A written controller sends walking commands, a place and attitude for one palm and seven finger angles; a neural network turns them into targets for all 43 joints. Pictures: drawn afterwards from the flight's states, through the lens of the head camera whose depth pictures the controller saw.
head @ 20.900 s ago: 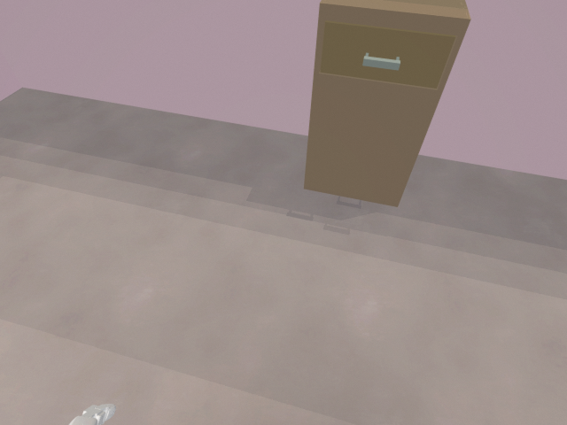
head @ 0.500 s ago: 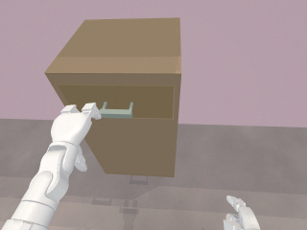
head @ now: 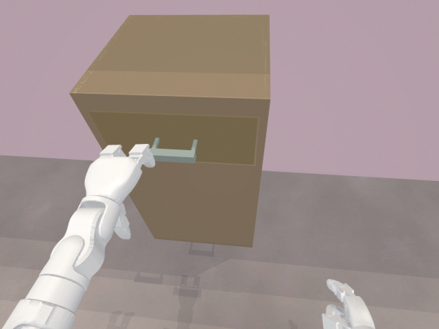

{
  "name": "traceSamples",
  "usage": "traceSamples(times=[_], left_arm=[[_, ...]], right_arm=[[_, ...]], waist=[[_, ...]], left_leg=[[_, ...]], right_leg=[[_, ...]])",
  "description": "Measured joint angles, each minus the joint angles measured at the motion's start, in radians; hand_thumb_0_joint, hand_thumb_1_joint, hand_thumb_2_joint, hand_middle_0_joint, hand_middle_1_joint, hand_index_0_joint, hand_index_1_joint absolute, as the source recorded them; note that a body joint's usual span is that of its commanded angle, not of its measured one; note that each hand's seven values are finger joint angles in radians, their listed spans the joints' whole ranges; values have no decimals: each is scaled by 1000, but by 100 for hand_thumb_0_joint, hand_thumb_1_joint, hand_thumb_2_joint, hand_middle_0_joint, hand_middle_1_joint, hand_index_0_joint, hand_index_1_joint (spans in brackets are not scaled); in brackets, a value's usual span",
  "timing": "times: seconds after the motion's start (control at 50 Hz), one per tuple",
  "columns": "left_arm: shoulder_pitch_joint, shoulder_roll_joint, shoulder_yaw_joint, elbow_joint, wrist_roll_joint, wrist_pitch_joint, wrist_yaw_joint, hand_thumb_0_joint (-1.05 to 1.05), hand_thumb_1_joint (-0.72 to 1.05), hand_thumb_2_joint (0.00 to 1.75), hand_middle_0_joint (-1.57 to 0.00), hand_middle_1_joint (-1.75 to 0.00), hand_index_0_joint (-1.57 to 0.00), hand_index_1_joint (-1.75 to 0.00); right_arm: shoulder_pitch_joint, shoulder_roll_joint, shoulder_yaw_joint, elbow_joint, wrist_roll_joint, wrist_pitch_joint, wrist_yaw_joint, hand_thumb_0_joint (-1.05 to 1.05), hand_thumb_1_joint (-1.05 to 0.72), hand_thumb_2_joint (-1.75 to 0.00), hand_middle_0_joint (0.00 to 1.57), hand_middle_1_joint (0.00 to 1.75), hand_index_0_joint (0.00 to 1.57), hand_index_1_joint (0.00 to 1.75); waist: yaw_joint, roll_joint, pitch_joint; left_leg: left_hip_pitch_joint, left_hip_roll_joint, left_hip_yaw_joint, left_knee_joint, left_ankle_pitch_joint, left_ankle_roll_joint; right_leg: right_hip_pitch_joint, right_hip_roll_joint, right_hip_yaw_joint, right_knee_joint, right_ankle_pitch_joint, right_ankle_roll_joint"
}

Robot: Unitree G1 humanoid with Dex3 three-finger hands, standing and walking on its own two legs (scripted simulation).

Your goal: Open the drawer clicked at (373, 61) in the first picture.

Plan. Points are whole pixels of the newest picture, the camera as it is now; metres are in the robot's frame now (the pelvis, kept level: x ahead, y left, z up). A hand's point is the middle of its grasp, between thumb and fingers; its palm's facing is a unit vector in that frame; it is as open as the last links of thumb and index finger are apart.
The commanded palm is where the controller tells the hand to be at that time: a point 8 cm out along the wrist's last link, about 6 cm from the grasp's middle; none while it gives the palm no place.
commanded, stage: move the hooked fingers above the handle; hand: left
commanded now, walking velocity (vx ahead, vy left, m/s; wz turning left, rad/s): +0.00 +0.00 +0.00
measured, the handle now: (173, 149) +0.53 +0.21 -0.05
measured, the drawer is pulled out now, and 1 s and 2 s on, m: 0.00 0.00 0.00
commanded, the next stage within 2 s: none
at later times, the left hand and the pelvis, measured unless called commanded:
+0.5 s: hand (150, 174) +0.38 +0.21 +0.04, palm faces -0.04 -0.05 -1.00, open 13.9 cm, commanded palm +0.37 +0.22 +0.10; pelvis +0.00 -0.02 -0.01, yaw -1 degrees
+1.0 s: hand (161, 153) +0.45 +0.20 +0.03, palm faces +0.02 -0.02 -1.00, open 13.9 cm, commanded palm +0.43 +0.21 +0.08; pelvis +0.00 -0.02 -0.02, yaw -1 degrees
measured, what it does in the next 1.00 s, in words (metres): stands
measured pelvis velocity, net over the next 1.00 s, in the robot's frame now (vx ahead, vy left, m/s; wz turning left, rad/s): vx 0.00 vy -0.02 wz -0.02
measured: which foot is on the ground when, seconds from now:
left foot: down 0.00-1.00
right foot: down 0.00-1.00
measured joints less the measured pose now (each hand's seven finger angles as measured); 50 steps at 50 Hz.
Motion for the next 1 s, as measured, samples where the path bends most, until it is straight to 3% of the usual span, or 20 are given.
traceSamples(times=[0.14,0.24,0.34,0.44,0.54,0.62,0.72,0.84,0.92,1.0], left_arm=[[-88,-2,12,86,22,-70,47,0,-49,30,-32,-120,-32,-120],[-116,3,50,145,14,-28,67,0,-49,30,-31,-120,-31,-120],[-126,15,59,205,12,-6,40,0,-49,30,-31,-120,-31,-120],[-154,25,57,255,18,-71,37,0,-49,30,-31,-120,-31,-120],[-201,31,81,302,33,-141,99,0,-49,30,-32,-120,-32,-120],[-249,31,98,371,35,-119,142,0,-49,30,-32,-120,-32,-120],[-314,30,79,487,42,-64,128,0,-49,30,-31,-120,-31,-120],[-375,25,70,561,54,-122,107,0,-49,30,-31,-120,-31,-120],[-413,30,93,586,78,-174,154,0,-49,30,-32,-120,-32,-120],[-464,37,105,650,89,-151,210,0,-49,30,-32,-120,-32,-120]], right_arm=[[10,8,-5,0,-3,-9,-10,0,-91,-90,20,30,20,30],[33,0,-12,2,5,9,-5,0,-91,-90,20,30,20,30],[53,-17,-18,3,8,24,-12,0,-91,-90,20,30,20,30],[73,-31,-37,8,5,14,-30,0,-91,-90,20,30,20,30],[86,-32,-55,24,3,2,-35,0,-91,-90,20,30,20,30],[91,-29,-59,31,8,2,-27,0,-91,-90,20,30,20,30],[96,-28,-50,27,16,13,-20,0,-91,-90,20,30,20,30],[113,-18,-46,19,11,10,-31,0,-91,-90,20,30,20,30],[129,-13,-52,27,2,3,-31,0,-91,-90,20,30,20,30],[141,-19,-56,41,-3,2,-17,0,-91,-90,20,30,20,30]], waist=[[-14,-7,-15],[-26,-6,-31],[-40,-10,-31],[-52,-18,-25],[-62,-22,-41],[-72,-19,-59],[-84,-13,-63],[-103,-20,-56],[-116,-29,-69],[-127,-26,-83]], left_leg=[[-36,9,5,20,-11,-11],[-56,17,16,22,-16,-16],[-80,25,18,34,-21,-21],[-113,29,9,63,-31,-26],[-150,31,10,89,-42,-30],[-171,32,17,100,-45,-30],[-194,31,21,107,-43,-29],[-230,29,15,131,-46,-26],[-264,28,17,156,-55,-25],[-297,28,24,177,-63,-22]], right_leg=[[-40,9,3,21,-9,-11],[-67,19,13,30,-13,-17],[-91,27,13,39,-15,-24],[-117,28,3,57,-22,-30],[-154,29,2,82,-31,-34],[-178,31,8,95,-34,-35],[-200,30,11,100,-29,-34],[-230,26,4,113,-29,-33],[-262,25,5,133,-34,-32],[-295,25,10,149,-37,-29]])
